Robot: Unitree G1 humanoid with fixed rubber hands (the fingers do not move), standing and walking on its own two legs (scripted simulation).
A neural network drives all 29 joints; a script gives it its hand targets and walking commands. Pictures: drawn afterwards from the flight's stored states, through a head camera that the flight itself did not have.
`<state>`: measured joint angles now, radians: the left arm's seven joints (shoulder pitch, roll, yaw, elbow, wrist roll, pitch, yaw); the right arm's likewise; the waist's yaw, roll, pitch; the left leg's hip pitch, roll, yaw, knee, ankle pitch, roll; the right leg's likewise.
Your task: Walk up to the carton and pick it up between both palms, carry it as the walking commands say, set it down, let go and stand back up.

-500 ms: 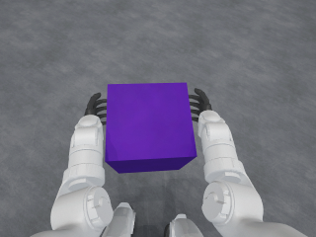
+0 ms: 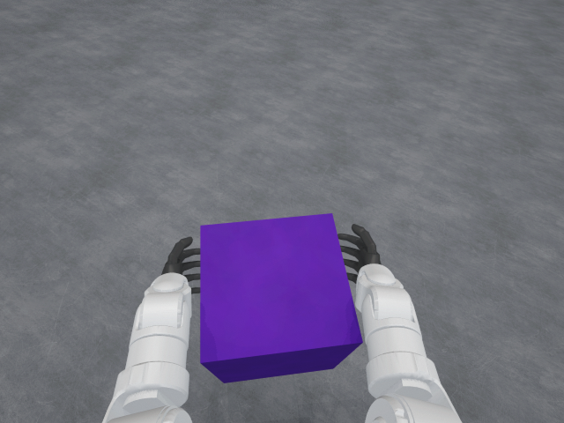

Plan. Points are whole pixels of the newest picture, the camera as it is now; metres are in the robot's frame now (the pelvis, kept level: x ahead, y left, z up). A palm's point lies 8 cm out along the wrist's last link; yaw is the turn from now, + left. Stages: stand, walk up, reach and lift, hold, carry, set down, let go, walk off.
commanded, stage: reach and lift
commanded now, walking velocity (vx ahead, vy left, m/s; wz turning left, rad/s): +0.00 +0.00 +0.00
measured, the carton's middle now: (273, 304) +0.34 +0.03 -0.08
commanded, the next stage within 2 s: hold in 1.82 s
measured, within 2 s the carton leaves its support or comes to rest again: neither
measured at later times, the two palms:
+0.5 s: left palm (170, 282) +0.29 +0.17 +0.06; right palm (387, 276) +0.31 -0.12 +0.08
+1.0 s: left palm (189, 271) +0.31 +0.15 +0.06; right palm (403, 278) +0.31 -0.14 +0.08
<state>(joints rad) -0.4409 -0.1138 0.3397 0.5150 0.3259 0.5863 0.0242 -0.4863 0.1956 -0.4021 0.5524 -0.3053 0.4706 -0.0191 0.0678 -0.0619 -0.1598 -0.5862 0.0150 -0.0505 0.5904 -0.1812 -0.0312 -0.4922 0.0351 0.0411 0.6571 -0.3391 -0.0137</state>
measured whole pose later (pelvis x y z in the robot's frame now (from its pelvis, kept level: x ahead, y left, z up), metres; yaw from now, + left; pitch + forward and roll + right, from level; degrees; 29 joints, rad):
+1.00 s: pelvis -0.01 +0.00 +0.01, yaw +0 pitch -2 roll +1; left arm -0.46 -0.10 0.25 0.51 0.32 0.80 0.09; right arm -0.49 0.19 -0.40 0.52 -0.32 0.67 -0.03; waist -0.02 -0.06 -0.12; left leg -0.31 0.00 -0.05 0.50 -0.16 -0.03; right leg -0.23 0.02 0.04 0.58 -0.33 -0.01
